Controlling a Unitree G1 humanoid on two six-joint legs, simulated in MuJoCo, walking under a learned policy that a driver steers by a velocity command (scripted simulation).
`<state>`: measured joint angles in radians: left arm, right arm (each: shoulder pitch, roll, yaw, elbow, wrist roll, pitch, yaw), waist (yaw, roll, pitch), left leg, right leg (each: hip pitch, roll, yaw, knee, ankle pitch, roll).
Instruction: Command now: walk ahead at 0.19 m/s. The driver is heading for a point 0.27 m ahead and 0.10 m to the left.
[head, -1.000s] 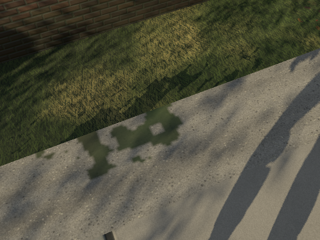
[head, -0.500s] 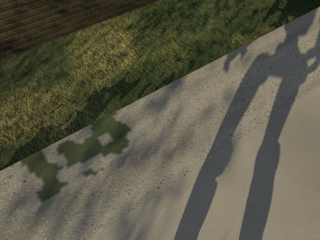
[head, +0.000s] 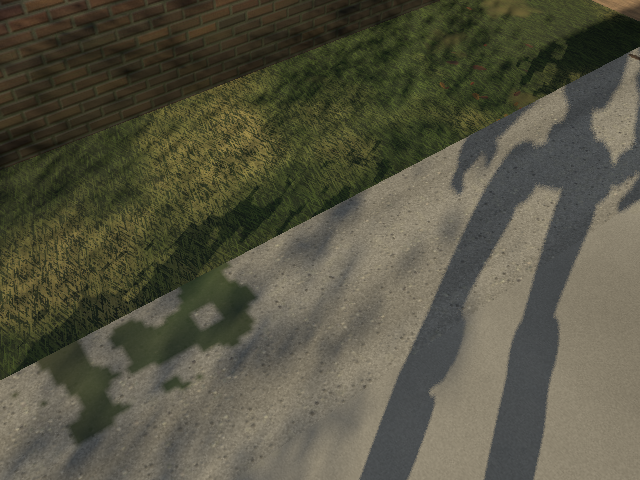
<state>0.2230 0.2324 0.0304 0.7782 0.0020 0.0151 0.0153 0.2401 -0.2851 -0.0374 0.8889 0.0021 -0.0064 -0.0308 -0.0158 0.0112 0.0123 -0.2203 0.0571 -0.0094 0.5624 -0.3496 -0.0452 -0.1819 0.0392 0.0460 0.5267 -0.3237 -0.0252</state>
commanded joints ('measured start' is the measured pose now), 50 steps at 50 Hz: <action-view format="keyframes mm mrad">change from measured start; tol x32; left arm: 1 65 210 59 -27 -13 -21 8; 50 -102 106 29 196 -9 -30 16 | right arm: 1 -99 -80 -17 -94 21 -42 2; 8 305 -222 -66 49 11 -99 45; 50 50 -60 -2 104 -8 -16 11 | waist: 1 61 -202 128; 9 -104 253 24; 50 5 17 -33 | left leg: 1 -235 -41 37 173 -125 50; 6 119 -58 63 -93 109 127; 9 334 342 -676 -394 -74 329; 17 239 119 -55 -283 926 195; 27 125 70 -44 -69 796 129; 31 -154 -42 -72 397 -373 -6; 50 26 0 -35 -170 348 69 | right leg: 1 -60 -279 426 -350 -487 -194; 6 -171 -195 227 -230 -181 -124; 11 -573 -56 61 594 -149 6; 25 -152 -39 -69 -17 264 0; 28 340 -222 130 -5 986 -165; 40 -123 -82 -12 -195 -105 9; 50 47 -82 -19 -65 390 2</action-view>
